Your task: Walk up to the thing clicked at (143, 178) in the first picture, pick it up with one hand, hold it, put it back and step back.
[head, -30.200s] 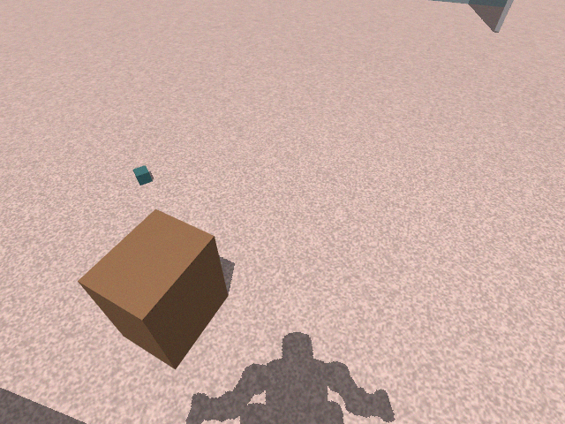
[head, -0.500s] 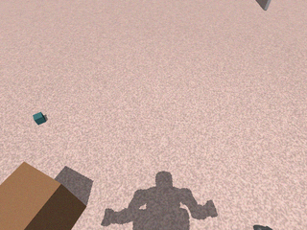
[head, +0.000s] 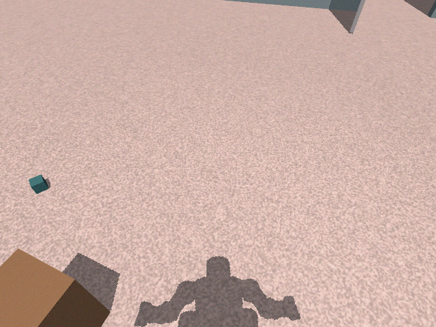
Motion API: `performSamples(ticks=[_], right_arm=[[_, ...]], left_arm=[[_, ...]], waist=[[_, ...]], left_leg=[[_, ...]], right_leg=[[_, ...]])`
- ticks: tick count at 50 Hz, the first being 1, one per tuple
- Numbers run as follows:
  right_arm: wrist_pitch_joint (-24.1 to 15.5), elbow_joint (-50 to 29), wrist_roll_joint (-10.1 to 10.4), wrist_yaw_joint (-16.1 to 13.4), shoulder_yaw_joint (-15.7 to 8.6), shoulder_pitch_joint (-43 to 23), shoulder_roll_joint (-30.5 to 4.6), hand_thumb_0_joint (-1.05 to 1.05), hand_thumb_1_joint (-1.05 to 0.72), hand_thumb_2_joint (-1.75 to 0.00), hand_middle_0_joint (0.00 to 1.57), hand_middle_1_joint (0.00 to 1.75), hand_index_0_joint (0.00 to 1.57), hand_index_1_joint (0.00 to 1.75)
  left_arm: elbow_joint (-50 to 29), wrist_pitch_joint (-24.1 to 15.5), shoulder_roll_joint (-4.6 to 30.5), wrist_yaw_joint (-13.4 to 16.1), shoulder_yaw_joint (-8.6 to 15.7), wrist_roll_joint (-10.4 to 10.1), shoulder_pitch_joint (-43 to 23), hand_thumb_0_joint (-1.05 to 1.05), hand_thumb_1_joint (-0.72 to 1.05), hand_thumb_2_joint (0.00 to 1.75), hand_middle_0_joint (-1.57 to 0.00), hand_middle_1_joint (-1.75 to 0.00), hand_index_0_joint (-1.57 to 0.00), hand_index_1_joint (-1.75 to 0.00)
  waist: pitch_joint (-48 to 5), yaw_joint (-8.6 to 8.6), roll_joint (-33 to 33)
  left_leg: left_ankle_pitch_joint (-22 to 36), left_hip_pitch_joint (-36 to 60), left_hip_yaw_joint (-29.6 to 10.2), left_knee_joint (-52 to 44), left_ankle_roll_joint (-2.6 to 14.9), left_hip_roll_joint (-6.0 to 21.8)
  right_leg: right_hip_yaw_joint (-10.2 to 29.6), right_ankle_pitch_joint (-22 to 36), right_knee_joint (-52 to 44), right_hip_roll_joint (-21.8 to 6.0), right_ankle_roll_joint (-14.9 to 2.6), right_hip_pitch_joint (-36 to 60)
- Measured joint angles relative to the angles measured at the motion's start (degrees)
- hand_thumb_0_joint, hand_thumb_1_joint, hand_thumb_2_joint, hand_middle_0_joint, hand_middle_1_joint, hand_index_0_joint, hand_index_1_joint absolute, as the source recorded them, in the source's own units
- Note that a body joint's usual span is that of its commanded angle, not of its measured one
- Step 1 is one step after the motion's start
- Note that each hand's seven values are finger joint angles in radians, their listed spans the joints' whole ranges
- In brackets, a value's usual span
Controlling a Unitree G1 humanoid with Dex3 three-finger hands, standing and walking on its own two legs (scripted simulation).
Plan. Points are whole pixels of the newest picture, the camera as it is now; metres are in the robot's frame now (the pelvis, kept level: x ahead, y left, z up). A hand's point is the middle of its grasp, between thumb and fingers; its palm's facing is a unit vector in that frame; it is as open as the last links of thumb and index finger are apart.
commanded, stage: stand
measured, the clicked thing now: (38, 184) +1.02 +1.01 -0.75
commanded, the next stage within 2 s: none
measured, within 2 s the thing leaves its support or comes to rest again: neither
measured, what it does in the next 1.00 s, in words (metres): stands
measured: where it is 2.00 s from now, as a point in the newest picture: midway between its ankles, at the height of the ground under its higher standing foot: outside the picture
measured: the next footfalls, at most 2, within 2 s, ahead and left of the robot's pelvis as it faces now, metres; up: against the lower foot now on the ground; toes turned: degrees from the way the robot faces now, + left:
none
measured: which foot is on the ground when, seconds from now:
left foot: down 0.00-1.00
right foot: down 0.00-1.00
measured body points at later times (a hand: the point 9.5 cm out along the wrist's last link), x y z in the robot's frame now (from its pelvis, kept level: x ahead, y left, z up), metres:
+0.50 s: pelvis -0.01 -0.01 +0.00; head +0.00 -0.02 +0.45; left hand +0.06 +0.29 -0.13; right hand +0.07 -0.31 -0.13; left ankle +0.00 +0.11 -0.74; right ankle +0.02 -0.14 -0.74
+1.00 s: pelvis +0.01 -0.02 +0.00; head +0.02 -0.02 +0.45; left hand +0.08 +0.28 -0.13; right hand +0.09 -0.32 -0.13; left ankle +0.00 +0.11 -0.74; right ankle +0.02 -0.14 -0.74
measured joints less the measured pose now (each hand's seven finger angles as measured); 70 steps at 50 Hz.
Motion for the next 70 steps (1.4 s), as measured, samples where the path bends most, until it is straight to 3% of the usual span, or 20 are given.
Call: performSamples(ticks=[19,70], right_arm=[[0.04,3.30,-0.26,-0.14,0.23,-0.50,1.20,0.00,-0.91,-0.90,0.20,0.30,0.21,0.30],[-0.04,2.10,-0.33,-0.81,0.94,0.03,0.77,0.00,-0.91,-0.90,0.20,0.30,0.21,0.30]], left_arm=[[2.11,0.55,-1.09,-0.17,0.35,0.30,-0.58,0.01,0.91,0.90,-0.20,-0.30,-0.21,-0.30],[1.64,0.89,-1.38,-0.08,1.13,0.35,-0.66,0.01,0.91,0.90,-0.20,-0.30,-0.21,-0.30]], waist=[[-0.30,-0.24,0.53],[-0.77,0.10,1.07]], left_leg=[[3.07,1.06,-0.90,-4.14,-0.87,0.63],[1.62,2.31,-1.58,-4.98,-1.57,1.45]], right_leg=[[-0.96,2.80,-4.19,0.63,-0.74,1.35],[-1.68,1.28,-5.24,1.43,-1.36,2.88]])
